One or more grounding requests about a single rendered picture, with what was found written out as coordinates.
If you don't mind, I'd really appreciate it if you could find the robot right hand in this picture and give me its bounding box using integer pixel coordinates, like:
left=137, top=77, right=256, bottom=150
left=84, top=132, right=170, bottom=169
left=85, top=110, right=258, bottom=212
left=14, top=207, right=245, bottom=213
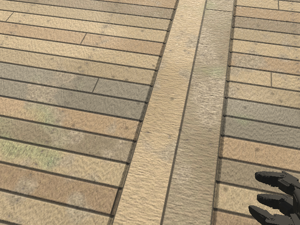
left=248, top=171, right=300, bottom=225

